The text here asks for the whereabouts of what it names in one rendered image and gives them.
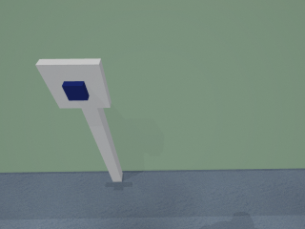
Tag panel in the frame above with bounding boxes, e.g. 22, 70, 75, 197
35, 58, 123, 182

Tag button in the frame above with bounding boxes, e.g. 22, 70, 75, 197
62, 81, 89, 101

